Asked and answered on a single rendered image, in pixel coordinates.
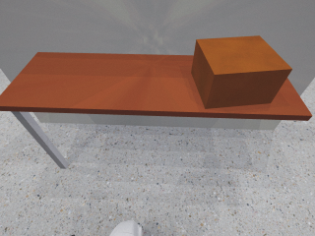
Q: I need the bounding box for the carton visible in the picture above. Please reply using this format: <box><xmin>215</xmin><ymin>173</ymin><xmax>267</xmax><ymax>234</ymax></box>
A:
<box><xmin>191</xmin><ymin>35</ymin><xmax>292</xmax><ymax>109</ymax></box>

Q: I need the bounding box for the table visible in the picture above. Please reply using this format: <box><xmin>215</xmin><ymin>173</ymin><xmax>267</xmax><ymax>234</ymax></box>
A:
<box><xmin>0</xmin><ymin>52</ymin><xmax>313</xmax><ymax>169</ymax></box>

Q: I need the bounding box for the left robot thigh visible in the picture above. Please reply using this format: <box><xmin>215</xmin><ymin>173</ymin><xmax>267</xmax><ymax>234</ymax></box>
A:
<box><xmin>109</xmin><ymin>221</ymin><xmax>143</xmax><ymax>236</ymax></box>

